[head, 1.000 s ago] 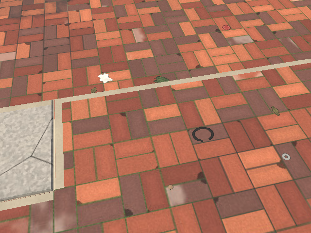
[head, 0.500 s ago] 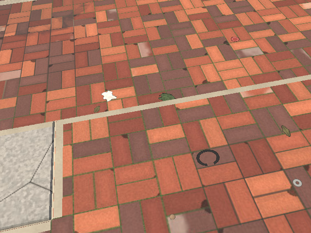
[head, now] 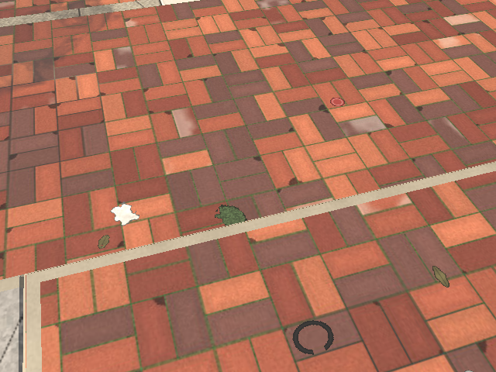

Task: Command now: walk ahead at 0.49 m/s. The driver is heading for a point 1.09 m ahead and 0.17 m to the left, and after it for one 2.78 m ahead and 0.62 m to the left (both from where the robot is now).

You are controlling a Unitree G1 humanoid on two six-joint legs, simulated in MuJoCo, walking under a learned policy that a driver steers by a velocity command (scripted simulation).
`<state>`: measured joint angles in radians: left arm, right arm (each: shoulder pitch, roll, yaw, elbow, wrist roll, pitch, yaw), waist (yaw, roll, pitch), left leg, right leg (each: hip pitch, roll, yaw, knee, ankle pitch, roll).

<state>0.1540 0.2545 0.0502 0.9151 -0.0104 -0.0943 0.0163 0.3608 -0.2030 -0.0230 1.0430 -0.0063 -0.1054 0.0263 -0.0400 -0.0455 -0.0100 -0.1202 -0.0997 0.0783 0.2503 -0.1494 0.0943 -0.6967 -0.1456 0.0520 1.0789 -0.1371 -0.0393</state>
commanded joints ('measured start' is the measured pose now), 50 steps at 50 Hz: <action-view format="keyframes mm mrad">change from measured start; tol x32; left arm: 1 -9 28 4 -54 8 0 -1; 10 -280 26 -14 -157 -12 -20 -51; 16 319 278 75 -7 12 -22 -49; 46 472 31 -11 86 119 -20 -20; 50 66 50 -14 -53 90 -35 -73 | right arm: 1 -19 -132 -17 -57 2 -10 -21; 16 191 4 25 -61 2 13 -20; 42 -392 -49 -19 -233 -44 54 52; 48 386 -206 -76 -13 -55 11 -10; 50 168 -201 -95 -28 -46 -28 -13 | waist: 1 35 76 71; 12 4 124 72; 16 133 -240 -390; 24 53 0 56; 42 65 -30 119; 48 -200 113 -321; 50 -143 109 2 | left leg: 1 -83 278 -186 -147 223 139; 14 155 283 -106 301 662 40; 16 -477 29 -71 977 -290 -63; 18 -652 116 -196 1127 -324 -28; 32 -601 201 -133 579 348 -32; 41 -619 138 -70 317 100 3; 44 -400 40 16 269 50 47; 47 619 227 -463 301 203 298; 50 323 307 -571 58 71 232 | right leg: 1 -32 -16 -8 -166 159 22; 11 6 71 -58 -550 104 -21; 14 455 149 -107 -589 82 -90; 16 1136 -264 585 -676 -31 -334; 23 543 -106 124 -933 115 -228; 45 819 -120 -341 -597 998 -97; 46 437 -62 -333 -331 852 0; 48 1 171 -123 182 -414 46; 50 -112 68 46 223 -340 -11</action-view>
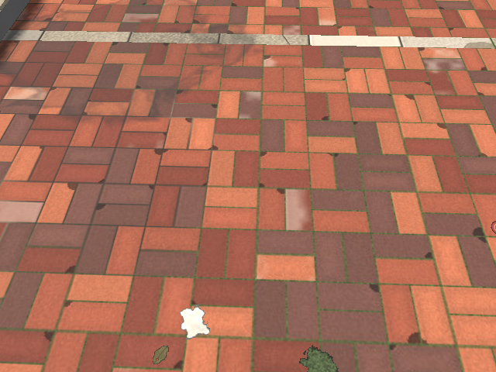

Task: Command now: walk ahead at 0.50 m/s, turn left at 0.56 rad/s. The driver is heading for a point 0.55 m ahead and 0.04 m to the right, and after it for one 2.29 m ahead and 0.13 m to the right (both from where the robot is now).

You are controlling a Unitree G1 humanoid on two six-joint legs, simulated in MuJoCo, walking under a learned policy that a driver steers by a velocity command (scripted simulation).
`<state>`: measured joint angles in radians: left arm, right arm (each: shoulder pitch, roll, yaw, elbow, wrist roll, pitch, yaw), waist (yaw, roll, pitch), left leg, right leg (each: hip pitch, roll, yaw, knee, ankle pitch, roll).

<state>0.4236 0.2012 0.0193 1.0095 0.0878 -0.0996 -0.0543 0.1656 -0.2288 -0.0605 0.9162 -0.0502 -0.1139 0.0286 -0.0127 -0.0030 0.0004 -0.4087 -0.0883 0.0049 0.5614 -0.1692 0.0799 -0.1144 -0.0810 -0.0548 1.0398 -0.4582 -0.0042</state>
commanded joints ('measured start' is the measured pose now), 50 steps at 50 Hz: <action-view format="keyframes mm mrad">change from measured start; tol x64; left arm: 1 -175 100 23 -155 10 -27 23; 50 15 36 14 -244 -154 95 146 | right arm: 1 271 -91 -28 79 13 -24 -10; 50 51 -186 -21 -90 66 81 -32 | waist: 1 -94 59 -5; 50 17 80 -291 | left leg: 1 447 270 -451 -279 67 247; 17 60 151 -302 -15 441 102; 21 -563 17 -210 873 -369 -13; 37 -480 230 -125 -151 492 -106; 46 979 485 -139 114 1589 92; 50 511 634 -337 -173 582 253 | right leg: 1 -587 -18 158 213 22 -63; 19 557 -262 457 -535 802 -435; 28 -12 -115 195 -891 466 -278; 50 -857 25 88 945 -257 121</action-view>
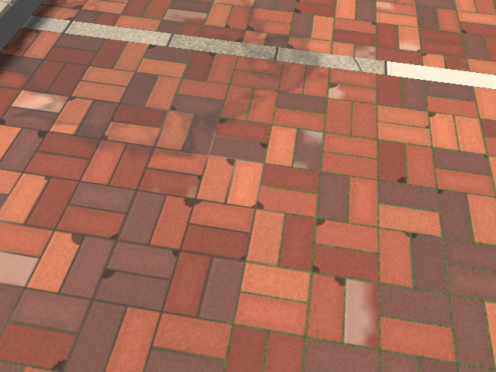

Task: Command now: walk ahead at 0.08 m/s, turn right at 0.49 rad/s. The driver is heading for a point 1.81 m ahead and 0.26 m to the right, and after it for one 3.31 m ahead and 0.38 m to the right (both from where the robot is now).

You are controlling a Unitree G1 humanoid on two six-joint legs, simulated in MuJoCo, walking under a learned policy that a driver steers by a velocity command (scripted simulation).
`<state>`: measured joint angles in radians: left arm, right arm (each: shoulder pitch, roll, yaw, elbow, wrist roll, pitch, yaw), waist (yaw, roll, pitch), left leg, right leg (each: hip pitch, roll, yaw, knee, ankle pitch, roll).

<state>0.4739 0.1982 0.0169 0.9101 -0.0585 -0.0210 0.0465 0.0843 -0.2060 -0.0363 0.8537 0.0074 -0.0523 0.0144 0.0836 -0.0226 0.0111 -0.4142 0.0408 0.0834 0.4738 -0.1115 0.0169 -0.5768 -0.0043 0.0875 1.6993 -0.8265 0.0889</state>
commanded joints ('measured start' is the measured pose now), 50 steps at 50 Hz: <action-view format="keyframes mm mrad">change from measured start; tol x32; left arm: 1 -75 33 21 -165 11 47 63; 18 -527 54 30 -503 53 75 -21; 25 -64 378 127 -265 109 -1 -15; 50 -302 72 61 -279 89 49 5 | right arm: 1 70 -202 -38 -36 -14 29 -35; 17 223 -242 -53 -66 -37 43 -130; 26 -366 -173 -56 -370 22 58 -96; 41 307 -150 -46 -50 -43 -63 26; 50 18 -181 -62 -215 2 94 -58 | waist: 1 -47 87 -199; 23 -27 241 -145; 26 140 -465 266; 50 -81 141 -133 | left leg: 1 320 505 -390 -166 388 306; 22 -34 346 80 -56 -242 32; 25 -530 49 180 641 -610 -80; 31 -286 -22 -91 879 -108 -10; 38 178 -16 -116 -135 571 -30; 42 566 214 -345 -14 1071 185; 50 32 102 -424 -164 -155 214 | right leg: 1 -339 -65 -56 281 160 28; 17 -478 -120 -43 92 481 15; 23 368 -29 -212 -714 516 -78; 26 67 -241 636 -1586 359 -249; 38 151 -125 34 -1176 672 -274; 44 -356 44 -3 -240 322 -81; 50 -60 3 -19 -685 613 -6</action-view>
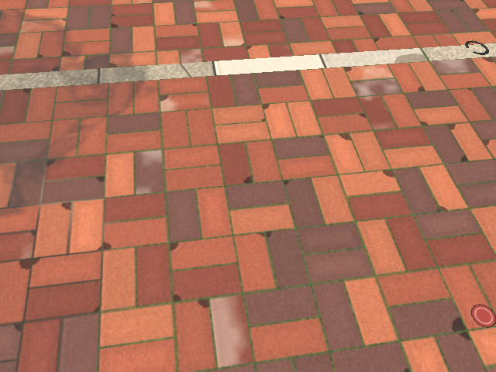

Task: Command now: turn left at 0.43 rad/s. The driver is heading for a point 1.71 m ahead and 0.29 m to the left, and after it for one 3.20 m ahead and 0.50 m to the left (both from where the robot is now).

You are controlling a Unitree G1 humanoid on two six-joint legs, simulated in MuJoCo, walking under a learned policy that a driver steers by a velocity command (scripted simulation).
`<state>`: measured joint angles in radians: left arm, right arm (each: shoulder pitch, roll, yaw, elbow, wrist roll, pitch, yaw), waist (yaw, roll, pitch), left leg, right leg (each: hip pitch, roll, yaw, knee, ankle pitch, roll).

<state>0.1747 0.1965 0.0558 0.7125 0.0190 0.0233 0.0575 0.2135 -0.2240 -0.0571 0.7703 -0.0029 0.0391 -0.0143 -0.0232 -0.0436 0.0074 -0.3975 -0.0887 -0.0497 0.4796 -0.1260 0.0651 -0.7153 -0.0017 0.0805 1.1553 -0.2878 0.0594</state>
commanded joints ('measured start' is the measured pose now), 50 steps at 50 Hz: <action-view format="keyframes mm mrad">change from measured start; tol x32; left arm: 1 -21 62 22 -83 5 -8 -10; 50 -13 215 40 -85 -17 -12 -22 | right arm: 1 -75 -179 -47 -121 13 3 -39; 50 -2 -124 -32 -122 -18 -48 -18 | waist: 1 17 163 -131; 7 53 199 -120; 9 24 -268 -146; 30 25 -95 -118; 33 -1 344 -195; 50 -11 -19 -53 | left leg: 1 -10 219 -287 -166 -148 157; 7 -55 164 -357 -77 -267 72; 9 -437 -59 -89 394 -548 -54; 15 -357 28 -51 899 -161 -141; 28 -86 91 118 261 -243 -75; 32 474 355 -297 -55 345 81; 50 124 184 -21 5 -78 11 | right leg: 1 142 9 -11 -226 82 24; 7 488 19 -41 -688 58 -42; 10 651 -450 517 -835 210 -362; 24 507 -307 -2 -845 66 -271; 30 431 -305 -55 -660 204 -204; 33 -83 -81 -104 -80 -373 27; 50 375 -85 10 -528 339 -75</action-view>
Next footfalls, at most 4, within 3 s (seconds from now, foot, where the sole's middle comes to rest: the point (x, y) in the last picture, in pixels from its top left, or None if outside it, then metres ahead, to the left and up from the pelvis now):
0.16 right None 0.10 -0.15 -0.77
0.62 left None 0.02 0.08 -0.77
0.96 right None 0.13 -0.13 -0.77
1.74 left None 0.16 0.08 -0.77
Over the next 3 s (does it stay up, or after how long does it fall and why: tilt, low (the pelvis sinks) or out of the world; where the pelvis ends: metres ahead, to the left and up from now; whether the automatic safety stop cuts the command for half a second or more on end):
stays up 0.78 0.02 0.01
